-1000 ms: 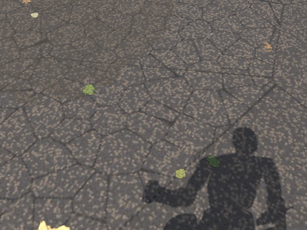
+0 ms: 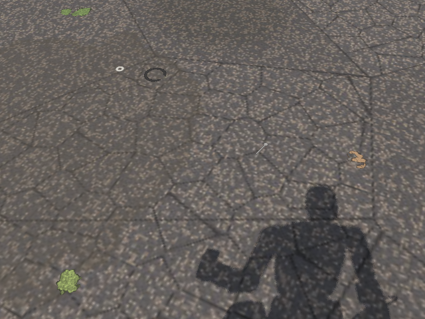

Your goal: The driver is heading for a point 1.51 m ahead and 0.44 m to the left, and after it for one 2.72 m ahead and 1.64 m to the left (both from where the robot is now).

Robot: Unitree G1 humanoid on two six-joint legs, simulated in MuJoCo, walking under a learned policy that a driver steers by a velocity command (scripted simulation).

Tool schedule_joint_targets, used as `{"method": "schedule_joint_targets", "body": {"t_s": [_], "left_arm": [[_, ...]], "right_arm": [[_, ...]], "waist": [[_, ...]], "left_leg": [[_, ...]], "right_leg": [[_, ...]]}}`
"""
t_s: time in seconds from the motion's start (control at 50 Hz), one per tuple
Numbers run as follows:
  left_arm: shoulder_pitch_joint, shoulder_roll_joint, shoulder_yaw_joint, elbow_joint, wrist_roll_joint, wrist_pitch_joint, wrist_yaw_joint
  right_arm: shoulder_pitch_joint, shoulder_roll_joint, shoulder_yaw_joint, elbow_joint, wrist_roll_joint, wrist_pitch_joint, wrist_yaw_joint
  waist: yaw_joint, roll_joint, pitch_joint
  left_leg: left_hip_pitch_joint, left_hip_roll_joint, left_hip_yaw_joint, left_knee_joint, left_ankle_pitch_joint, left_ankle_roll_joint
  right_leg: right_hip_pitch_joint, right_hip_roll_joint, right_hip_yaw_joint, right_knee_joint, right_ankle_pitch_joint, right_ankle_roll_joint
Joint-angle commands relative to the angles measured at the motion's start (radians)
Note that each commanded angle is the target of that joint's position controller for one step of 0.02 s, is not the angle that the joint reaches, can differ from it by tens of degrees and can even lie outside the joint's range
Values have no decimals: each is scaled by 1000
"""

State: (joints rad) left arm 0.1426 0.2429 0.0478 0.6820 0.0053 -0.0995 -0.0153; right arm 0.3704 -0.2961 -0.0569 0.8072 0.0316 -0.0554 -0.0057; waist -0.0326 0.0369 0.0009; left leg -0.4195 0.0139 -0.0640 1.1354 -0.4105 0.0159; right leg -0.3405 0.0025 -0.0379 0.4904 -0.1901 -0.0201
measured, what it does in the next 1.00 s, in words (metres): walks ahead, turning left: left foot, then right foot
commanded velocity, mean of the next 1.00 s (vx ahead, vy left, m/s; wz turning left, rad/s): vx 0.50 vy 0.00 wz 0.45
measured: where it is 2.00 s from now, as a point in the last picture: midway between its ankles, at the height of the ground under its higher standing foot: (118, 194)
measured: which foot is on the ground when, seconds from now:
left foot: up 0.00-0.36, down 0.38-0.90, up 0.92-1.00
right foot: down 0.00-0.40, up 0.42-0.86, down 0.88-1.00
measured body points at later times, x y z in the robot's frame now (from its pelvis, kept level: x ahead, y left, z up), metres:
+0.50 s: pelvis +0.25 +0.09 -0.01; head +0.29 +0.11 +0.44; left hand +0.26 +0.39 -0.13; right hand +0.48 -0.12 -0.10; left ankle +0.29 +0.17 -0.74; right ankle +0.17 -0.11 -0.64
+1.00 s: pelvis +0.53 +0.13 +0.00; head +0.56 +0.13 +0.44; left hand +0.55 +0.44 -0.09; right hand +0.72 -0.08 -0.13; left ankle +0.36 +0.19 -0.65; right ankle +0.63 +0.08 -0.74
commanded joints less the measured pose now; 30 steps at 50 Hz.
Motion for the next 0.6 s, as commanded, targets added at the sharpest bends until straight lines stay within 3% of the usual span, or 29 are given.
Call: {"method": "schedule_joint_targets", "body": {"t_s": [0.02, 0.1, 0.2, 0.3, 0.34, 0.36, 0.38, 0.4, 0.42, 0.44, 0.46, 0.48, 0.5, 0.54, 0.6], "left_arm": [[64, 92, 31, -3, 5, -7, 1], [66, 132, 51, 35, 6, -24, 8], [100, 180, 63, 72, -2, -11, 22], [151, 229, 79, 109, -28, 17, 23], [144, 262, 88, 110, -36, 31, 27], [134, 269, 89, 109, -40, 40, 30], [141, 245, 78, 105, -37, 42, 34], [178, 155, 46, 80, 10, 35, 32], [217, 87, 15, 21, 8, 1, 19], [91, 193, 38, 12, -31, -29, 7], [33, 196, 37, -9, -50, -42, 4], [34, 177, 33, 1, -31, -44, 13], [44, 186, 40, 11, -7, -38, 20], [75, 177, 44, 17, 4, -14, 18], [24, 141, 33, 2, 14, 5, 21]], "right_arm": [[-43, -70, -27, -100, -3, 6, 3], [-90, -35, -21, -134, -11, 26, 8], [-243, -14, -7, -183, -12, 16, 39], [-352, -37, -12, -250, -10, 21, 64], [-303, -71, -30, -256, -14, 26, 65], [-194, -103, -51, -232, -14, 29, 62], [-21, -165, -86, -184, -10, 34, 49], [91, -265, -112, -163, -3, 43, 26], [34, -320, -107, -202, -3, 26, 33], [47, -225, -82, -208, -10, 12, 43], [19, -186, -69, -199, -15, 1, 43], [-47, -161, -60, -205, -15, -4, 42], [-106, -128, -50, -216, -20, -5, 38], [-149, -117, -44, -234, -32, -7, 29], [-118, -141, -51, -214, -25, -13, 11]], "waist": [[39, -165, -2], [23, -107, 21], [75, -85, 53], [96, -89, 84], [51, -123, 29], [-16, -120, -34], [-99, -90, -124], [-103, 120, -209], [-15, 277, -364], [-93, 98, -340], [-78, 71, -207], [-26, -27, -126], [13, -20, -91], [53, 12, -72], [48, -1, -39]], "left_leg": [[-286, 113, -46, 47, 104, -7], [-309, 121, -45, -48, 229, -30], [-263, 104, 23, -334, 443, -12], [-254, 75, 89, -470, 330, 43], [-132, 9, 152, -484, 222, 84], [17, -42, 184, -521, 219, 112], [284, -84, 174, -567, 273, 151], [577, 126, -148, -574, 346, 225], [813, 323, -739, -776, 80, 427], [788, 316, -712, -854, 26, 369], [672, 283, -572, -848, 83, 328], [515, 240, -458, -844, 197, 295], [396, 203, -372, -852, 302, 276], [276, 166, -315, -892, 405, 278], [198, 135, -235, -913, 492, 280]], "right_leg": [[230, -274, 270, -298, 39, -164], [204, -276, 112, -345, 238, -182], [241, -255, -45, -348, 260, -148], [382, -301, -105, -281, 345, -111], [413, -297, -142, -140, 670, -89], [396, -274, -172, 21, 803, -70], [278, -232, -197, 254, 770, -35], [-23, -163, -198, 602, 179, 16], [-371, 37, 4, 893, -415, 57], [-476, -17, 136, 931, -355, 34], [-511, -52, 119, 880, -270, 11], [-456, -96, 120, 792, -194, 10], [-381, -125, 123, 707, -152, 16], [-294, -132, 118, 644, -105, 36], [-294, -109, 96, 502, -6, 77]]}}
Keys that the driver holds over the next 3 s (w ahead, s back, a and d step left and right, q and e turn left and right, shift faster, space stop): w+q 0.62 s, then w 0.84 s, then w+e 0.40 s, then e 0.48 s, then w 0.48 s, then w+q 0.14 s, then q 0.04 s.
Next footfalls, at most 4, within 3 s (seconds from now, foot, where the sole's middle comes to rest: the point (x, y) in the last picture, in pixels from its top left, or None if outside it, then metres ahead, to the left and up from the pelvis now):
0.38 left None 0.33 0.18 -0.77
0.88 right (194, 265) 0.67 0.10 -0.77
1.42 left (96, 229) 0.82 0.45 -0.77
1.96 right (134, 151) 1.19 0.34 -0.77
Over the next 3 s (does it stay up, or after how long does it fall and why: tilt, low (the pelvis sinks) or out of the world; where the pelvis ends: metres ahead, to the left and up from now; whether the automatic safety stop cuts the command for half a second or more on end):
stays up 1.34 0.38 0.01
